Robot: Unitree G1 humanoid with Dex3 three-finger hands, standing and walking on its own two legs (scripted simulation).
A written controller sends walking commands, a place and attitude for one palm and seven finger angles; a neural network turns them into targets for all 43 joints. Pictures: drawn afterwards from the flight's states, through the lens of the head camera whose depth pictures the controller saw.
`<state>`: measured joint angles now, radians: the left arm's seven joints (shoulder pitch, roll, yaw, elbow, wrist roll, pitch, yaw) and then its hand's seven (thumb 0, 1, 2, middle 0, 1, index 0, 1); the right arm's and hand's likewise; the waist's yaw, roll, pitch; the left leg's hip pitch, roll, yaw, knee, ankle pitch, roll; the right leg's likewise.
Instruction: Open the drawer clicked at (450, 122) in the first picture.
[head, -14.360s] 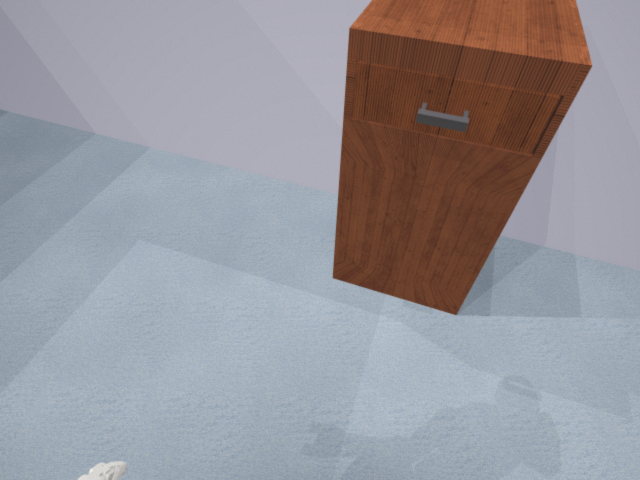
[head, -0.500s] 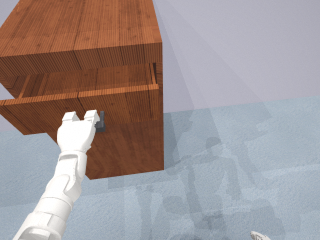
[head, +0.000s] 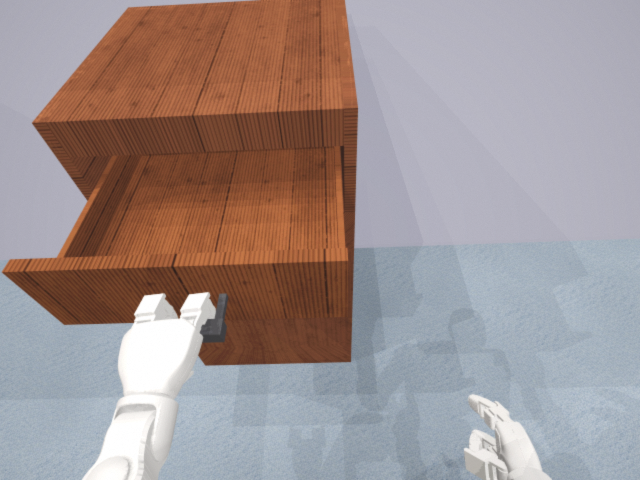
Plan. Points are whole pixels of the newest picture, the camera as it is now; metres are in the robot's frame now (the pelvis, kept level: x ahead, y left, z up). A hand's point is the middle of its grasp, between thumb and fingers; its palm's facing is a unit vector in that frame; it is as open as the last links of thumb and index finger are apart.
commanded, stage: pull the drawer open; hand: left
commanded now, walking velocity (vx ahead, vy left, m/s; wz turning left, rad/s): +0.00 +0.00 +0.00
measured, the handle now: (184, 316) +0.31 +0.21 +0.03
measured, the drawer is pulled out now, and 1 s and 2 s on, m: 0.22 0.30 0.30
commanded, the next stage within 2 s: open the thumb to release the handle in 0.62 s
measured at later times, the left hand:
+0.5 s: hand (165, 436) +0.17 +0.20 +0.01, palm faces +0.02 -0.11 -0.99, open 6.0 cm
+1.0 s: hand (168, 429) +0.18 +0.20 +0.01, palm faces +0.05 -0.09 -0.99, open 7.6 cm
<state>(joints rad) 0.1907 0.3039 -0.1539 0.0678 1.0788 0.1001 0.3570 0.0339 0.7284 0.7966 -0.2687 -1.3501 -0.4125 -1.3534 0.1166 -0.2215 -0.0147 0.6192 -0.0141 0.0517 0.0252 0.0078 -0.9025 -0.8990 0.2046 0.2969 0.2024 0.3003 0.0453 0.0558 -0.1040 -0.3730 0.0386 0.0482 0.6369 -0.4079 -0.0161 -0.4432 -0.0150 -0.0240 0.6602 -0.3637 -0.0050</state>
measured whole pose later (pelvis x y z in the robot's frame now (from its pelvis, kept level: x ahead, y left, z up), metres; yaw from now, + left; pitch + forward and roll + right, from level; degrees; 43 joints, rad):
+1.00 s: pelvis -0.04 -0.01 +0.00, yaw +1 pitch +4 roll +1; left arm 0.32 0.30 -0.19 -0.01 1.09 0.11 0.41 0.01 0.41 0.69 -0.36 -1.32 -0.38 -1.30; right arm 0.09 -0.21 0.00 0.67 -0.02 0.04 -0.03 0.01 -0.90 -0.90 0.20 0.30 0.20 0.30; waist 0.09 0.06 -0.07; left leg -0.37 0.03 0.03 0.68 -0.38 -0.03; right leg -0.45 -0.02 -0.03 0.72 -0.35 -0.02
